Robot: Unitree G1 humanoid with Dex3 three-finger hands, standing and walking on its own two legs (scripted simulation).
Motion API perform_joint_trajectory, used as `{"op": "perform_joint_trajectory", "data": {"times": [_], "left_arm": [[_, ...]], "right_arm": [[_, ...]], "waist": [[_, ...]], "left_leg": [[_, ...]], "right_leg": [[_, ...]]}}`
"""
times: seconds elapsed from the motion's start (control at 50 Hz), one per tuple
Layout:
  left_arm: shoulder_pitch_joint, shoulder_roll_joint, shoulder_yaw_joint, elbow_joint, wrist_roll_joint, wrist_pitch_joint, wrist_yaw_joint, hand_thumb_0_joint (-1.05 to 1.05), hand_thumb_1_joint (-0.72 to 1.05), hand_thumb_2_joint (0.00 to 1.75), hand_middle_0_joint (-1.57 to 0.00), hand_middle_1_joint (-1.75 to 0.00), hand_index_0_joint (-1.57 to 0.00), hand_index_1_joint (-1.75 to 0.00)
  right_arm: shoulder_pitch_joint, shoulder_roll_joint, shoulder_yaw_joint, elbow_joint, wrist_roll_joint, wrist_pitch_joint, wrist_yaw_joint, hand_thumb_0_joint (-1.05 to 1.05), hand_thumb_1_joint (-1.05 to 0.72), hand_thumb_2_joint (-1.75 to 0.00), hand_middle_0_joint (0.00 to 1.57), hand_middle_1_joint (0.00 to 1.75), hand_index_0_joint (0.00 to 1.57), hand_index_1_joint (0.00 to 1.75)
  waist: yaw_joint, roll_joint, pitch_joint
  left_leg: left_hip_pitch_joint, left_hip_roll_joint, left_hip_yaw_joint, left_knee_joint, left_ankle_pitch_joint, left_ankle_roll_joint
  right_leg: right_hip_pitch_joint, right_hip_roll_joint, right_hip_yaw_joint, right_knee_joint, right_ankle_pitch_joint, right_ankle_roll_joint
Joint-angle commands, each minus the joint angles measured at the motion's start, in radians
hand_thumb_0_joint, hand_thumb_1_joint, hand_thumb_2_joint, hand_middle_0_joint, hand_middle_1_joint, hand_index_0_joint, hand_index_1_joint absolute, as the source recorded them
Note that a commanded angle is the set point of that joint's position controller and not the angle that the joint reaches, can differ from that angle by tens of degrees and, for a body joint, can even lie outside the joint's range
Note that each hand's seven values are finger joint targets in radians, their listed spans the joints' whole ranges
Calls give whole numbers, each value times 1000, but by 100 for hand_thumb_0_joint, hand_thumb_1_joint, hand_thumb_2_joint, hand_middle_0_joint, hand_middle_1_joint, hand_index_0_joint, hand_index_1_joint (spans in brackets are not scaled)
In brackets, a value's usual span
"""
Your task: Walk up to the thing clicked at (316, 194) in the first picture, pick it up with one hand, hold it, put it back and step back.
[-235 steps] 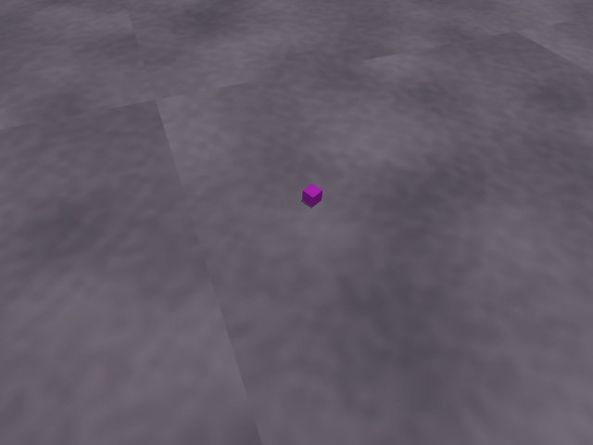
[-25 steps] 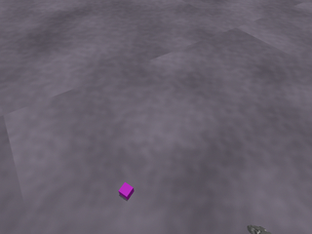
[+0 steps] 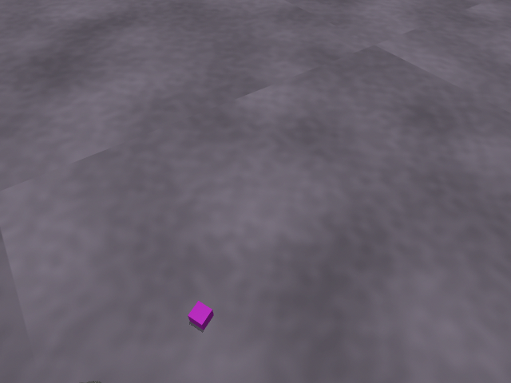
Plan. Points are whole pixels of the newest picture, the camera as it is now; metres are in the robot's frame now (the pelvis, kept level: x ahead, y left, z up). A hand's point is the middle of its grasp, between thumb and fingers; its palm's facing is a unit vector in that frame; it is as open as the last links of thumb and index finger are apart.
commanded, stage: walk up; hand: left
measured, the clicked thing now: (201, 315) +0.45 +0.19 -0.75
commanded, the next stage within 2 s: stand in 0.36 s
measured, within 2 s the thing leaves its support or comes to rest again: neither
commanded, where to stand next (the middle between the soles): +0.06 -0.02 m, yaw -1 degrees
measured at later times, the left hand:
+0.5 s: hand out of the picture +0.08 +0.25 -0.16, palm faces -0.01 -0.95 -0.33, open 7.4 cm
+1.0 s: hand out of the picture +0.10 +0.25 -0.15, palm faces -0.03 -0.94 -0.35, open 7.4 cm
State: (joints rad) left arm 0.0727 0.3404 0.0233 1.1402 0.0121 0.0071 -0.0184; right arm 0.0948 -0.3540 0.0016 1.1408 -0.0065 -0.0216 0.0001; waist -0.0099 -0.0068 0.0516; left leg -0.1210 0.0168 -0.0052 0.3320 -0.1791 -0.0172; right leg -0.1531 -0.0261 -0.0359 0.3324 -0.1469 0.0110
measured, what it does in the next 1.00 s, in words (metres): stands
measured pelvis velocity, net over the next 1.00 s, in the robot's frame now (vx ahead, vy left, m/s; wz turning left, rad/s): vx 0.02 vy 0.00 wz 0.00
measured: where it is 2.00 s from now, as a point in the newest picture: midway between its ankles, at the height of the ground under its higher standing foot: outside the picture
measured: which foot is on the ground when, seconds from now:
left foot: down 0.00-1.00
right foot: down 0.00-1.00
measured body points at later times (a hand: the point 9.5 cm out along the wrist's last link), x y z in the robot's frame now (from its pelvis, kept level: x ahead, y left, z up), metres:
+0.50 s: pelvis +0.01 +0.00 +0.00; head +0.01 +0.00 +0.45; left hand +0.08 +0.30 -0.14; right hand +0.08 -0.30 -0.13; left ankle +0.00 +0.13 -0.75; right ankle +0.02 -0.12 -0.75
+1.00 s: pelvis +0.02 +0.00 +0.00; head +0.03 -0.01 +0.45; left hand +0.10 +0.30 -0.13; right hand +0.10 -0.30 -0.13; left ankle +0.00 +0.13 -0.75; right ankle +0.02 -0.12 -0.75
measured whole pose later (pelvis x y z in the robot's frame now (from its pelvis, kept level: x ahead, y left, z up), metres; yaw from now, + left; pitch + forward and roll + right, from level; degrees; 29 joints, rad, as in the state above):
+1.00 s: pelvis +0.02 +0.00 +0.00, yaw +0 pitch -1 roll +0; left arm 0.09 0.35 0.00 1.14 0.01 -0.02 0.00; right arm 0.10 -0.35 0.01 1.13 -0.01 -0.01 0.01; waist 0.00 0.01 0.03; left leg -0.08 0.02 -0.01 0.30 -0.20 -0.02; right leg -0.12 -0.02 -0.04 0.32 -0.17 0.01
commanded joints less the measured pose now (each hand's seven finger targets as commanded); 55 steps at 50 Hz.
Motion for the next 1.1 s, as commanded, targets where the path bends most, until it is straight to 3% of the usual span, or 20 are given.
{"op": "perform_joint_trajectory", "data": {"times": [0.0,0.28,0.42,0.54,0.58,0.62,0.68,0.9,0.98,1.08], "left_arm": [[-45,211,41,-64,-5,-17,10,0,90,90,-20,-30,-20,-30],[-30,205,45,-67,-4,-20,10,0,90,90,-20,-30,-20,-30],[-17,217,28,-58,-3,-35,20,0,90,90,-20,-30,-20,-30],[-20,223,23,-62,-6,-39,21,0,90,90,-20,-30,-20,-30],[-16,219,21,-63,-7,-41,21,0,90,90,-20,-30,-20,-30],[-12,219,20,-58,-7,-40,22,0,90,90,-20,-30,-20,-30],[-7,216,17,-56,-7,-41,22,0,90,90,-20,-30,-20,-30],[-13,227,15,-57,-7,-41,28,0,90,90,-20,-30,-20,-30],[-11,226,15,-57,-6,-42,29,0,90,90,-20,-30,-20,-30],[-17,227,14,-61,-7,-43,29,0,90,90,-20,-30,-20,-30]], "right_arm": [[-57,-217,-41,-63,-1,-23,-15,0,-90,-90,20,30,20,30],[-39,-208,-39,-63,-3,-23,-13,0,-90,-90,20,30,20,30],[-32,-201,-38,-62,-5,-6,-5,0,-90,-90,20,30,20,30],[-23,-206,-36,-63,-5,-9,-3,0,-90,-90,20,30,20,30],[-29,-207,-35,-65,-5,-12,-4,0,-90,-90,20,30,20,30],[-26,-212,-36,-61,-4,-11,-6,0,-90,-90,20,30,20,30],[-31,-220,-37,-62,-3,-13,-7,0,-90,-90,20,30,20,30],[-25,-211,-35,-61,-4,-5,-8,0,-90,-90,20,30,20,30],[-33,-209,-34,-66,-2,-8,-8,0,-90,-90,20,30,20,30],[-31,-209,-35,-67,-4,-5,-8,0,-90,-90,20,30,20,30]], "waist": [[11,8,-80],[13,1,-88],[9,7,-56],[9,21,-69],[13,16,-85],[11,20,-90],[15,17,-106],[10,16,-81],[13,17,-91],[12,5,-91]], "left_leg": [[-34,104,-91,-70,72,31],[-19,102,-87,-64,79,32],[-36,103,-89,-69,15,36],[-25,109,-90,-71,66,34],[-8,113,-92,-66,139,28],[-7,113,-89,-70,125,29],[25,122,-88,-58,197,31],[5,114,-80,-69,153,23],[27,122,-83,-65,203,26],[26,120,-77,-68,174,26]], "right_leg": [[57,-97,101,-52,36,-28],[57,-100,106,-58,50,-25],[32,-109,112,-80,-55,-27],[48,-112,108,-61,25,-30],[62,-113,104,-47,93,-30],[67,-112,100,-47,92,-27],[83,-116,96,-34,162,-29],[84,-116,96,-55,141,-24],[84,-117,93,-47,189,-26],[86,-117,97,-57,160,-26]]}}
